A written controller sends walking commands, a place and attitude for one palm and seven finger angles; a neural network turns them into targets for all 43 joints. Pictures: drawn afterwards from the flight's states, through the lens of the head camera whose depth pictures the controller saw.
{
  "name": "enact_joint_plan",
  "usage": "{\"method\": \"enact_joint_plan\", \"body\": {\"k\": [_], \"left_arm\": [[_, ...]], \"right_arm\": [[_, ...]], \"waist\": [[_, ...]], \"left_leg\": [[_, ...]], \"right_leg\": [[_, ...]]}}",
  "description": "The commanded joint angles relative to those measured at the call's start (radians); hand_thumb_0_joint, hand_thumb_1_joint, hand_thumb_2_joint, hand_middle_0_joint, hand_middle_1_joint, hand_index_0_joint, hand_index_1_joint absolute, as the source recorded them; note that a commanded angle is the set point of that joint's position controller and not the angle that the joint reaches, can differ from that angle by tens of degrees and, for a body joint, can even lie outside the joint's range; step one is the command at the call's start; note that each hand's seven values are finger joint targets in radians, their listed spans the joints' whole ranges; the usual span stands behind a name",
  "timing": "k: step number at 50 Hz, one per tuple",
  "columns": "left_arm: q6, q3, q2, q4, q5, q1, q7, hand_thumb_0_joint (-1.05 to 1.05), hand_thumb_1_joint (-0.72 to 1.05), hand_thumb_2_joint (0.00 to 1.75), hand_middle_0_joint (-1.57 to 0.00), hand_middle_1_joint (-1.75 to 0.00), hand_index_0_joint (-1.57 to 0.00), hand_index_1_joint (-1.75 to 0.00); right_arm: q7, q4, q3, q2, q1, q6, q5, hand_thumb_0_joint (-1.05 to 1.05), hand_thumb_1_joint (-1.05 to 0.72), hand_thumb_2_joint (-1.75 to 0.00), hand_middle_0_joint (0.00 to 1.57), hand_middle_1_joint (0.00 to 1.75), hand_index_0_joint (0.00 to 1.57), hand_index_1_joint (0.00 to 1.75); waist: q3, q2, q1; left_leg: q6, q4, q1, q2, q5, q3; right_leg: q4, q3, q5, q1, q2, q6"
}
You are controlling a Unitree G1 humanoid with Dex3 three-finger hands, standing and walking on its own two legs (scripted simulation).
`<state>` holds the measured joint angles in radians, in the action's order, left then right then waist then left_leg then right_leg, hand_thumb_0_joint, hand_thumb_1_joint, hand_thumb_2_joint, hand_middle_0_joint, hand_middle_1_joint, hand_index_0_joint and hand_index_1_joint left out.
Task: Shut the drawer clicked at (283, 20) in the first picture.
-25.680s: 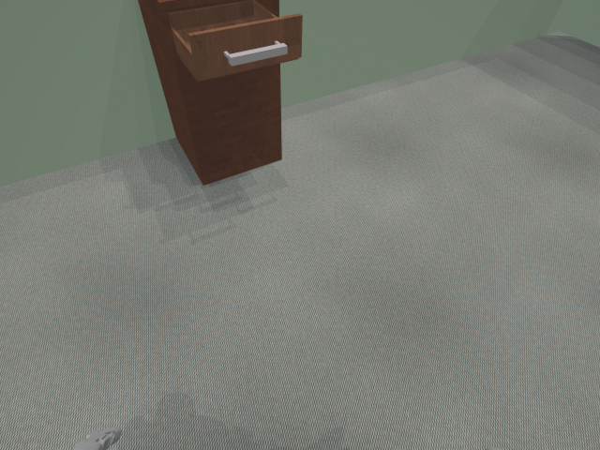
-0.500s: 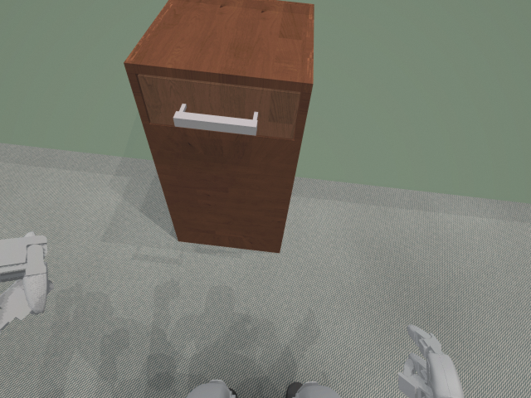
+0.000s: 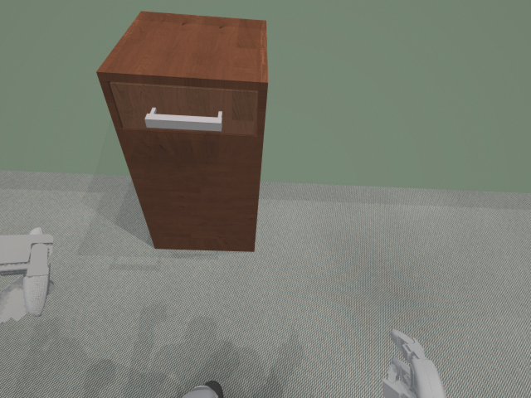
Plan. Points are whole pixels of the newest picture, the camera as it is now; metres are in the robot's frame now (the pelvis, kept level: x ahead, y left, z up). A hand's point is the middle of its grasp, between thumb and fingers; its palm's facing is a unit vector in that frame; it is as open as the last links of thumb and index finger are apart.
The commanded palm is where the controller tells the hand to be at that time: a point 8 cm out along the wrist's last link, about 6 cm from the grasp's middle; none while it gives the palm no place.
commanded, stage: stop stepping back and stand still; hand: left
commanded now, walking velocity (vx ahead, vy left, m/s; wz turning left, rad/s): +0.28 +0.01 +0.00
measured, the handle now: (185, 117) +0.81 +0.21 -0.04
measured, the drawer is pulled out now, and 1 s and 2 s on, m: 0.00 0.00 0.00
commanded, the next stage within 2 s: let the arm hang, fingers relaxed in 0.80 s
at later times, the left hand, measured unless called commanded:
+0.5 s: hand out of the picture +0.15 +0.26 +0.20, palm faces +0.32 -0.82 -0.48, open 3.2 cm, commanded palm +0.12 +0.30 +0.19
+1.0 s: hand (23, 347) +0.18 +0.29 +0.06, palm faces +0.14 -0.85 -0.50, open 3.1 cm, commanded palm none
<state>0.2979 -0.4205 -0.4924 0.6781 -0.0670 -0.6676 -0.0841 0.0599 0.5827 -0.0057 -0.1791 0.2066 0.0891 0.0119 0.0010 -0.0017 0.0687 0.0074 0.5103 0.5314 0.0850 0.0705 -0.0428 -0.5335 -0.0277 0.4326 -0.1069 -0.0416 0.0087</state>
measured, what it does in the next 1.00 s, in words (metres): steps on the spot: left foot, then left foot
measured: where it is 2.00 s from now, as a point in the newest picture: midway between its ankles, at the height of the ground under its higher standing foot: outside the picture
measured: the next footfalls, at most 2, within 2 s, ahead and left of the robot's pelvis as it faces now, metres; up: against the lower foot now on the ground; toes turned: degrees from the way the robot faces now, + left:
left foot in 0.10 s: +0.13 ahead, +0.12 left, +0.00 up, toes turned -1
left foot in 0.58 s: +0.06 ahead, +0.17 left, +0.00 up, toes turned +2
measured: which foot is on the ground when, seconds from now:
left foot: up 0.00-0.08, down 0.10-0.38, up 0.40-0.56, down 0.58-1.00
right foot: down 0.00-1.00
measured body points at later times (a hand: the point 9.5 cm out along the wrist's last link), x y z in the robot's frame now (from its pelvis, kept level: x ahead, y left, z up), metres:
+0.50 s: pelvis -0.03 +0.03 +0.02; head -0.05 +0.05 +0.46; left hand +0.13 +0.30 +0.23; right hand +0.10 -0.20 -0.07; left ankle +0.03 +0.14 -0.68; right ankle -0.06 -0.08 -0.72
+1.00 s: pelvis -0.04 +0.05 +0.00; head -0.04 +0.02 +0.45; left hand +0.17 +0.33 +0.09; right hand +0.13 -0.20 -0.10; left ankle +0.02 +0.17 -0.72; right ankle -0.05 -0.08 -0.72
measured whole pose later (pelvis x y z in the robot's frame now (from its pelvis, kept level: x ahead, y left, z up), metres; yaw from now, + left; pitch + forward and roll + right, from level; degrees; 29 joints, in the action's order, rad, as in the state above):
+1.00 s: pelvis -0.04 +0.05 +0.00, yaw -1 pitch +1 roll -1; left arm 0.08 -0.19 -0.37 0.06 0.02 -0.40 -0.03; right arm -0.01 0.74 -0.02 -0.27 0.14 0.09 0.00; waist 0.03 0.09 0.00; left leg -0.01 0.62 0.40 0.03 0.24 -0.04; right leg -0.60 0.06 0.34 -0.29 0.05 0.03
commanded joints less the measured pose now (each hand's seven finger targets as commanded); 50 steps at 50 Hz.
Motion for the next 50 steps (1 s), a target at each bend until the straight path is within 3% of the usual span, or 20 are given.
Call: {"method": "enact_joint_plan", "body": {"k": [1, 3, 6, 8, 10, 12, 15, 17, 18, 19, 20, 22, 26, 27, 30, 35, 44, 45, 48, 50], "left_arm": [[0.005, -0.173, -0.127, 0.067, -0.021, 0.026, -0.059, 0.00, 0.90, 0.90, -1.40, -1.60, -1.40, -1.60], [-0.011, -0.113, -0.078, -0.042, 0.006, 0.102, -0.074, 0.00, 0.90, 0.90, -1.40, -1.60, -1.40, -1.60], [-0.014, 0.001, -0.016, -0.079, 0.031, 0.287, -0.066, 0.00, 0.90, 0.90, -1.40, -1.60, -1.40, -1.60], [0.006, -0.008, -0.033, -0.032, 0.043, 0.270, -0.072, 0.00, 0.90, 0.90, -1.40, -1.60, -1.40, -1.60], [0.028, -0.018, -0.056, 0.138, 0.047, 0.268, -0.075, 0.00, 0.90, 0.90, -1.40, -1.60, -1.40, -1.60], [0.032, -0.036, -0.068, 0.267, 0.045, 0.154, -0.077, 0.00, 0.90, 0.90, -1.40, -1.60, -1.40, -1.60], [0.010, -0.085, -0.090, 0.324, 0.037, -0.077, -0.074, 0.00, 0.90, 0.90, -1.40, -1.60, -1.40, -1.60], [-0.015, -0.129, -0.099, 0.247, 0.022, -0.183, -0.075, 0.00, 0.90, 0.90, -1.40, -1.60, -1.40, -1.60], [-0.025, -0.152, -0.114, 0.200, 0.019, -0.164, -0.077, 0.00, 0.90, 0.90, -1.40, -1.60, -1.40, -1.60], [-0.040, -0.163, -0.119, 0.175, 0.006, -0.098, -0.080, 0.00, 0.90, 0.90, -1.40, -1.60, -1.40, -1.60], [-0.052, -0.155, -0.106, 0.152, -0.006, -0.004, -0.089, 0.00, 0.90, 0.90, -1.40, -1.60, -1.40, -1.60], [-0.054, -0.135, -0.068, 0.026, -0.003, 0.074, -0.088, 0.00, 0.90, 0.90, -1.40, -1.60, -1.40, -1.60], [-0.069, -0.013, 0.014, -0.102, 0.022, 0.158, -0.081, 0.00, 0.90, 0.90, -1.40, -1.60, -1.40, -1.60], [-0.067, 0.002, 0.010, -0.096, 0.031, 0.173, -0.080, 0.00, 0.90, 0.90, -1.40, -1.60, -1.40, -1.60], [-0.042, 0.042, 0.006, 0.087, 0.050, 0.258, -0.075, 0.00, 0.90, 0.90, -1.40, -1.60, -1.40, -1.60], [-0.019, -0.047, -0.070, 0.241, 0.059, 0.156, -0.080, 0.00, 0.90, 0.90, -1.40, -1.60, -1.40, -1.60], [-0.025, -0.108, -0.042, 0.043, 0.004, -0.022, -0.070, 0.00, 0.90, 0.90, -1.40, -1.60, -1.40, -1.60], [-0.190, 0.314, 0.068, -0.739, 0.114, 0.151, 0.078, 0.00, 0.90, 0.90, -1.40, -1.60, -1.40, -1.60], [-0.291, 0.319, 0.145, -0.805, 0.102, 0.208, 0.088, 0.00, 0.90, 0.90, -1.28, -1.47, -1.28, -1.47], [-0.291, 0.319, 0.118, -0.913, 0.104, 0.262, 0.084, 0.00, 0.90, 0.90, -1.20, -1.38, -1.20, -1.38]], "right_arm": [[0.031, -0.134, -0.044, -0.118, -0.133, 0.020, -0.009, 0.00, -0.90, -0.90, 0.20, 0.30, 0.20, 0.30], [0.047, -0.108, -0.033, -0.119, -0.089, 0.038, -0.014, 0.00, -0.90, -0.90, 0.20, 0.30, 0.20, 0.30], [0.068, -0.091, -0.040, -0.175, -0.088, 0.089, -0.017, 0.00, -0.90, -0.90, 0.20, 0.30, 0.20, 0.30], [0.070, -0.093, -0.035, -0.180, -0.067, 0.128, -0.010, 0.00, -0.90, -0.90, 0.20, 0.30, 0.20, 0.30], [0.055, -0.091, -0.035, -0.163, -0.051, 0.151, 0.006, 0.00, -0.90, -0.90, 0.20, 0.30, 0.20, 0.30], [0.033, -0.108, -0.039, -0.157, -0.053, 0.171, 0.009, 0.00, -0.90, -0.90, 0.20, 0.30, 0.20, 0.30], [0.005, -0.139, -0.030, -0.146, -0.062, 0.169, 0.012, 0.00, -0.90, -0.90, 0.20, 0.30, 0.20, 0.30], [0.002, -0.153, -0.024, -0.133, -0.077, 0.125, 0.019, 0.00, -0.90, -0.90, 0.20, 0.30, 0.20, 0.30], [0.004, -0.152, -0.029, -0.121, -0.091, 0.090, 0.019, 0.00, -0.90, -0.90, 0.20, 0.30, 0.20, 0.30], [0.012, -0.137, -0.031, -0.117, -0.095, 0.057, 0.017, 0.00, -0.90, -0.90, 0.20, 0.30, 0.20, 0.30], [0.020, -0.120, -0.032, -0.114, -0.090, 0.043, 0.008, 0.00, -0.90, -0.90, 0.20, 0.30, 0.20, 0.30], [0.028, -0.083, -0.030, -0.118, -0.042, 0.044, -0.002, 0.00, -0.90, -0.90, 0.20, 0.30, 0.20, 0.30], [0.053, -0.077, -0.018, -0.122, -0.078, 0.068, -0.015, 0.00, -0.90, -0.90, 0.20, 0.30, 0.20, 0.30], [0.059, -0.070, -0.017, -0.132, -0.071, 0.080, -0.010, 0.00, -0.90, -0.90, 0.20, 0.30, 0.20, 0.30], [0.055, -0.108, -0.020, -0.169, -0.077, 0.099, -0.014, 0.00, -0.90, -0.90, 0.20, 0.30, 0.20, 0.30], [0.030, -0.109, -0.014, -0.147, -0.075, 0.129, -0.004, 0.00, -0.90, -0.90, 0.20, 0.30, 0.20, 0.30], [0.016, -0.118, -0.030, -0.121, -0.072, 0.072, -0.015, 0.00, -0.90, -0.90, 0.20, 0.30, 0.20, 0.30], [-0.069, 0.115, -0.085, -0.309, -0.108, 0.103, -0.025, 0.00, -0.90, -0.90, 0.20, 0.30, 0.20, 0.30], [-0.065, 0.110, -0.065, -0.215, -0.048, 0.005, -0.018, 0.00, -0.90, -0.90, 0.20, 0.30, 0.20, 0.30], [-0.064, 0.108, -0.038, -0.200, -0.061, -0.030, -0.008, 0.00, -0.90, -0.90, 0.20, 0.30, 0.20, 0.30]], "waist": [[-0.095, -0.167, -0.044], [-0.135, -0.197, -0.027], [-0.191, 0.048, -0.026], [-0.083, 0.249, -0.049], [0.068, 0.246, -0.052], [0.204, 0.207, -0.071], [0.237, 0.301, -0.080], [0.174, 0.239, -0.076], [0.115, 0.084, -0.069], [0.049, -0.112, -0.070], [-0.030, -0.182, -0.072], [-0.043, -0.153, -0.026], [-0.031, -0.084, -0.040], [-0.028, -0.030, -0.048], [0.009, 0.150, -0.062], [0.086, 0.159, -0.077], [0.114, -0.002, -0.050], [0.097, 0.064, -0.020], [0.134, -0.027, -0.052], [0.102, -0.208, -0.071]], "left_leg": [[0.024, 0.408, -0.280, -0.042, 0.194, 0.081], [0.001, 0.207, -0.263, -0.010, 0.157, 0.072], [-0.029, -0.115, -0.286, 0.021, 0.187, 0.153], [-0.075, -0.275, -0.296, 0.105, 0.260, 0.364], [-0.065, -0.358, -0.365, 0.152, 0.333, 0.451], [-0.079, -0.369, -0.402, 0.148, 0.448, 0.390], [-0.049, -0.314, -0.317, 0.084, 0.386, 0.196], [-0.011, -0.202, -0.140, 0.012, 0.419, 0.102], [0.007, 0.018, -0.096, -0.042, 0.385, 0.038], [0.022, 0.312, -0.054, -0.086, 0.346, 0.016], [0.019, 0.493, 0.038, -0.080, 0.310, 0.056], [0.007, 0.523, 0.028, -0.023, 0.260, 0.094], [-0.029, 0.054, -0.286, -0.032, 0.202, -0.007], [-0.039, -0.014, -0.338, -0.032, 0.217, -0.011], [-0.118, -0.144, -0.356, 0.132, 0.160, 0.255], [-0.087, -0.137, -0.307, 0.087, -0.078, 0.176], [-0.020, -0.007, -0.335, -0.005, -0.027, 0.025], [-0.030, 0.139, -0.265, 0.024, -0.203, 0.062], [-0.047, 0.065, -0.235, 0.060, -0.104, 0.118], [-0.057, 0.054, -0.195, 0.040, -0.047, 0.138]], "right_leg": [[0.405, -0.209, 0.315, -0.619, 0.312, -0.183], [0.307, -0.059, 0.112, -0.498, 0.243, -0.114], [0.096, 0.064, 0.024, -0.409, 0.098, -0.014], [-0.067, 0.048, -0.055, -0.312, 0.029, -0.002], [-0.201, -0.006, 0.032, -0.250, 0.020, -0.008], [-0.212, 0.000, 0.059, -0.186, 0.014, -0.012], [-0.016, 0.094, 0.004, -0.037, 0.002, -0.026], [0.112, 0.088, 0.000, 0.053, 0.021, -0.052], [0.233, -0.049, 0.080, -0.036, 0.117, -0.097], [0.391, -0.315, 0.281, -0.215, 0.314, -0.180], [0.442, -0.398, 0.303, -0.291, 0.409, -0.239], [0.387, -0.284, 0.233, -0.314, 0.364, -0.215], [0.206, -0.029, 0.105, -0.341, 0.228, -0.110], [0.160, -0.024, 0.061, -0.337, 0.201, -0.090], [-0.043, 0.044, -0.138, -0.301, 0.082, 0.002], [-0.018, 0.076, -0.223, -0.122, 0.062, -0.001], [0.140, -0.030, -0.420, -0.121, 0.144, -0.033], [-0.059, 0.031, -0.625, -0.208, 0.210, -0.035], [-0.035, 0.051, -0.303, -0.210, 0.144, -0.003], [0.018, 0.040, -0.291, -0.179, 0.149, -0.018]]}}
